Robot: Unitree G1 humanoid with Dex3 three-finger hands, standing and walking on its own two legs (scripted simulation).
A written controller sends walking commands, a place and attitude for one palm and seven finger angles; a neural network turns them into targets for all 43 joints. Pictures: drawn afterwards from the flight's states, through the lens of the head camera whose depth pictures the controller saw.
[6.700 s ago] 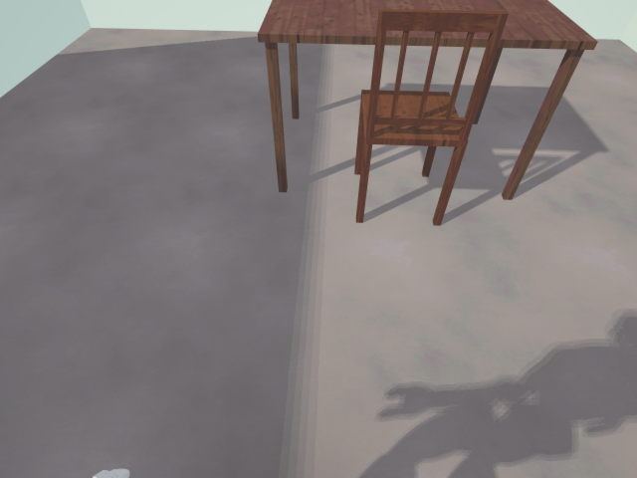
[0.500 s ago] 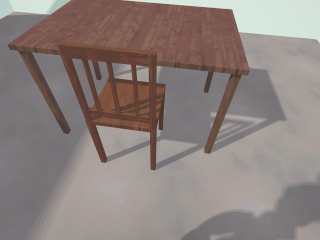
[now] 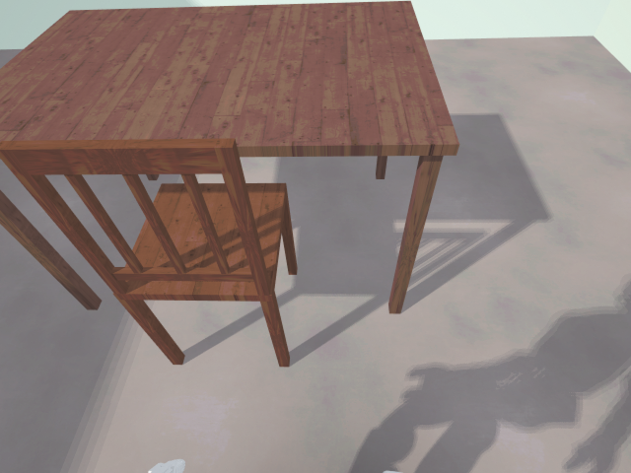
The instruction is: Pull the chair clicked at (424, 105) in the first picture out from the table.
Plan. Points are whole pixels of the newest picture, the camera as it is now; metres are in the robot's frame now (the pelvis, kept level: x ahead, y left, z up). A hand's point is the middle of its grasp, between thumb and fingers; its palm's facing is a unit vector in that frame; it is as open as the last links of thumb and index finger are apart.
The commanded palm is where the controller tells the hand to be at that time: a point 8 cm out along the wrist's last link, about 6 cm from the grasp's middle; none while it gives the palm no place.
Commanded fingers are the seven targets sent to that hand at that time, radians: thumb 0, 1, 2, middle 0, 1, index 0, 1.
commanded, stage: come to a stop and stand still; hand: left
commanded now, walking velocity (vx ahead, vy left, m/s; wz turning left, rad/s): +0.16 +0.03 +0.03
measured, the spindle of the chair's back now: (158, 227) +0.55 +0.34 -0.08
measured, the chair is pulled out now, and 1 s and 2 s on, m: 0.00 0.00 0.00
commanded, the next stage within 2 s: look again from close up in 1.00 s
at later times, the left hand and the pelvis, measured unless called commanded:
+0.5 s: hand out of the picture +0.08 +0.20 -0.17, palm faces +0.03 -0.98 -0.18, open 7.3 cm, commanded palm none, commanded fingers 0.00 0.90 0.90 -0.20 -0.30 -0.20 -0.30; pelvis +0.07 +0.02 +0.01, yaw -2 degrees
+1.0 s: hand out of the picture +0.06 +0.14 -0.16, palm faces +0.03 -0.98 -0.19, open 7.3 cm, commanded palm none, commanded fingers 0.00 0.90 0.90 -0.20 -0.30 -0.20 -0.30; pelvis +0.04 -0.04 +0.02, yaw -1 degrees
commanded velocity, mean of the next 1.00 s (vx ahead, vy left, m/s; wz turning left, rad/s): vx -0.06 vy -0.02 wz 0.00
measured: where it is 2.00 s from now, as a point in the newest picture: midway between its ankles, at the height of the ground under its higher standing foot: outside the picture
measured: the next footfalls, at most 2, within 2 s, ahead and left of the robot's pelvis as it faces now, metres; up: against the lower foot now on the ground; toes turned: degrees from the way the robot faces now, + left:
left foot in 0.28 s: +0.17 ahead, +0.15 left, +0.00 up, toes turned +4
right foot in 0.62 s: +0.07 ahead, -0.12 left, +0.00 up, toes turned -6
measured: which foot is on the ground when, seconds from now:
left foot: up 0.00-0.26, down 0.28-1.00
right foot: down 0.00-0.34, up 0.36-0.60, down 0.62-1.00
